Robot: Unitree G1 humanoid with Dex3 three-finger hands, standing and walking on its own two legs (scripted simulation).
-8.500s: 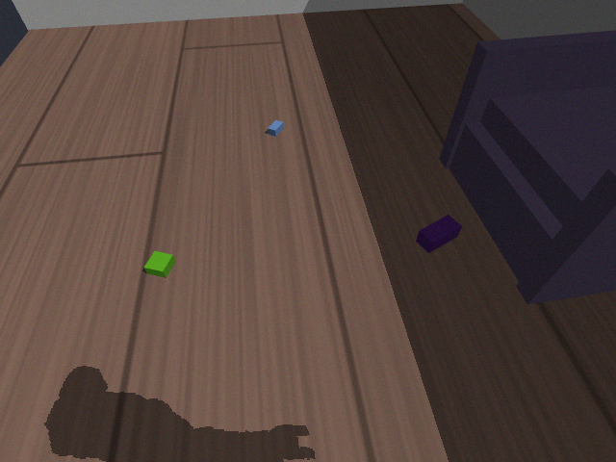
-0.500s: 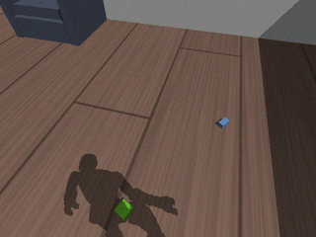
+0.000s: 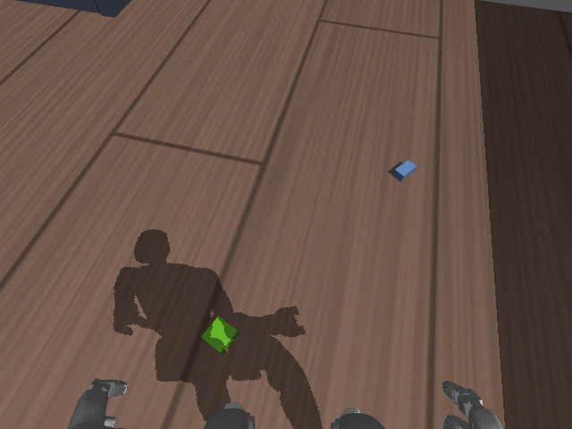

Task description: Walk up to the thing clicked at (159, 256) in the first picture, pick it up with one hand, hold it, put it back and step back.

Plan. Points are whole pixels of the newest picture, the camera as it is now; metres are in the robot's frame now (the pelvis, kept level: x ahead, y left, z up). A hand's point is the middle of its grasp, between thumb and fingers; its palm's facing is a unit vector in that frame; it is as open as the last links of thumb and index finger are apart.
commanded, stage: rise first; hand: left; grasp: from above
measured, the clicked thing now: (220, 335) +0.41 +0.22 -0.71
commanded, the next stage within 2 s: none
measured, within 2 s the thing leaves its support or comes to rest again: neither
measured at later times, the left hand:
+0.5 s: hand out of the picture +0.14 +0.28 -0.25, palm faces -0.19 -0.67 -0.72, open 14.1 cm
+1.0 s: hand (178, 367) +0.27 +0.27 -0.45, palm faces -0.16 -0.35 -0.92, open 14.0 cm
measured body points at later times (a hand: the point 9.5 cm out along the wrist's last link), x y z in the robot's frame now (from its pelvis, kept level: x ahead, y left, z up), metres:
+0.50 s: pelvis -0.01 +0.00 -0.09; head +0.11 +0.01 +0.35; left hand +0.15 +0.31 -0.21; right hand +0.17 -0.25 -0.19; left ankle +0.02 +0.12 -0.70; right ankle +0.00 -0.13 -0.70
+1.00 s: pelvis -0.09 -0.01 -0.29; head +0.10 +0.02 +0.12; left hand +0.28 +0.28 -0.39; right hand +0.03 -0.27 -0.42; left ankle +0.01 +0.12 -0.70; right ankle -0.01 -0.13 -0.70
